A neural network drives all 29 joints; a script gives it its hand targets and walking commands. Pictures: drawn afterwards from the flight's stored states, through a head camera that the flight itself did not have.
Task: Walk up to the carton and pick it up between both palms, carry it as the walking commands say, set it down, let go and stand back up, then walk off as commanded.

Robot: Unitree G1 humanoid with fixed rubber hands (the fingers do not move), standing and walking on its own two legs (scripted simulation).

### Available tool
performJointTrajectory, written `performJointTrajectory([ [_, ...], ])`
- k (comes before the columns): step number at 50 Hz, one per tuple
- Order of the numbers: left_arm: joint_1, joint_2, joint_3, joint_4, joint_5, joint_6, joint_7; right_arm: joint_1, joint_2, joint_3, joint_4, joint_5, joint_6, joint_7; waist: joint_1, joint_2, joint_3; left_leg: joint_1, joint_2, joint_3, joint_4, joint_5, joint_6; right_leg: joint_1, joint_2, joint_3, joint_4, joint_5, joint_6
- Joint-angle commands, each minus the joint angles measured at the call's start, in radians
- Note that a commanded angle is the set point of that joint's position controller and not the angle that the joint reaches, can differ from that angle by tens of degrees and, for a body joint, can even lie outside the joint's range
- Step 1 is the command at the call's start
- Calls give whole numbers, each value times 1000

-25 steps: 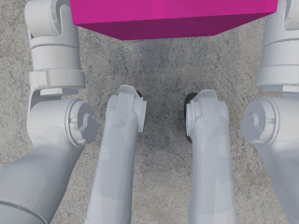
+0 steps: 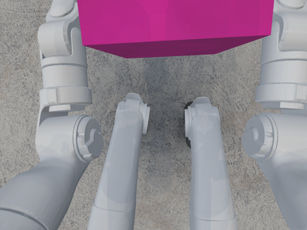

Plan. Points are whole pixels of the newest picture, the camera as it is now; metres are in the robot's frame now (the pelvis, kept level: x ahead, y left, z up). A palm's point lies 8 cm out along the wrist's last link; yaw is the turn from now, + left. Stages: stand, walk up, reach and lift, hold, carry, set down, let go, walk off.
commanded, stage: reach and lift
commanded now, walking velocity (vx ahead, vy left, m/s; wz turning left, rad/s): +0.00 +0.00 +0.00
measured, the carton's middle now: out of the picture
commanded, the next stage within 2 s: none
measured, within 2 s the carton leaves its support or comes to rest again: neither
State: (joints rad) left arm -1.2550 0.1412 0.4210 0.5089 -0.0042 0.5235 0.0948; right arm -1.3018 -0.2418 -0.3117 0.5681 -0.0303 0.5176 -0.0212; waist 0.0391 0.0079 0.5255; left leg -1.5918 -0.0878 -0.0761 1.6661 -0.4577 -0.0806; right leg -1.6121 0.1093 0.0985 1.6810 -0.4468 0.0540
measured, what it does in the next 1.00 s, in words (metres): rises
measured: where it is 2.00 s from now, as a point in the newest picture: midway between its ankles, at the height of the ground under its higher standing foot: (163, 131)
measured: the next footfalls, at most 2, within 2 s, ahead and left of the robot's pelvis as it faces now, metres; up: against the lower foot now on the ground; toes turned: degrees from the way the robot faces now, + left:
none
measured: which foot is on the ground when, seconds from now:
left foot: down 0.00-1.00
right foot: down 0.00-1.00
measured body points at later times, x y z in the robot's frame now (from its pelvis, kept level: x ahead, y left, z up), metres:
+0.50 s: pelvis +0.00 +0.00 +0.06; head +0.32 +0.00 +0.37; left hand +0.51 +0.19 -0.03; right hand +0.53 -0.15 -0.03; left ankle +0.15 +0.14 -0.50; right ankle +0.15 -0.12 -0.50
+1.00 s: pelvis +0.01 +0.00 +0.12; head +0.29 -0.01 +0.46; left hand +0.48 +0.19 +0.04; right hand +0.51 -0.16 +0.04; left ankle +0.15 +0.14 -0.50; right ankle +0.15 -0.12 -0.50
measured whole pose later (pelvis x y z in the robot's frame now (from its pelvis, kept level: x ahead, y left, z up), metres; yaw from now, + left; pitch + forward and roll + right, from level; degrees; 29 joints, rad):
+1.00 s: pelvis +0.01 +0.00 +0.12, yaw +0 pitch +12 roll +1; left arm -0.99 0.07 0.40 0.45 0.03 0.49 0.05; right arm -1.03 -0.14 -0.31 0.50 -0.06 0.48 0.00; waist 0.05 0.00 0.52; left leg -1.06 -0.07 -0.11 1.19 -0.34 -0.07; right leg -1.08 0.10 0.12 1.21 -0.33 0.03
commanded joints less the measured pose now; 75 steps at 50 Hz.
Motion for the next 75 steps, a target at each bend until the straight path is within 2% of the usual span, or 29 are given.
performJointTrajectory([
  [1,-850,-937,-669,-207,-185,-45,-283,-836,1032,628,-253,216,-56,238,42,-57,-2522,674,-68,168,-211,239,53,809,39,-144,-220,209,-17],
  [3,-841,-948,-670,-193,-188,-44,-288,-830,1030,625,-252,206,-57,236,29,-63,-2509,675,-66,164,-228,222,52,825,37,-144,-238,198,-17],
  [9,-805,-974,-674,-172,-185,-46,-300,-783,1050,619,-231,187,-58,240,15,-57,-2486,712,-62,156,-277,213,50,858,35,-140,-288,189,-20],
  [23,-679,-1032,-736,-245,-176,-55,-288,-691,1054,663,-294,192,-82,270,20,-23,-2489,949,-57,116,-397,298,42,896,43,-139,-394,234,-29],
  [27,-662,-1035,-753,-270,-176,-59,-284,-663,1051,670,-306,189,-88,273,17,-19,-2471,990,-55,108,-432,295,41,916,43,-135,-428,229,-30],
  [33,-619,-1047,-756,-248,-162,-63,-293,-613,1066,666,-283,169,-93,275,9,-24,-2395,1002,-53,106,-492,263,43,958,38,-126,-492,203,-31],
  [39,-579,-1049,-753,-238,-152,-69,-312,-583,1104,688,-290,167,-93,275,19,-48,-2368,1013,-54,110,-541,264,54,1049,34,-110,-553,209,-26],
  [48,-527,-1038,-748,-253,-132,-81,-339,-522,1153,718,-294,174,-97,277,49,-54,-2304,1046,-52,112,-627,286,71,1182,20,-80,-650,239,-22],
  [54,-490,-1053,-759,-262,-123,-87,-353,-489,1168,730,-304,175,-105,284,49,-49,-2257,1102,-51,106,-686,303,76,1240,14,-72,-715,255,-26],
  [58,-462,-1072,-765,-257,-113,-87,-362,-450,1175,727,-288,168,-108,294,39,-36,-2207,1145,-46,98,-730,301,77,1259,10,-71,-758,251,-31],
  [69,-344,-1158,-815,-276,-97,-82,-364,-351,1152,718,-306,142,-121,334,-14,4,-2127,1334,-33,61,-850,343,63,1292,16,-85,-870,285,-51],
  [75,-273,-1170,-840,-317,-89,-77,-352,-285,1145,722,-332,132,-120,350,-20,-2,-2073,1424,-28,42,-920,379,59,1337,19,-82,-930,320,-54],
])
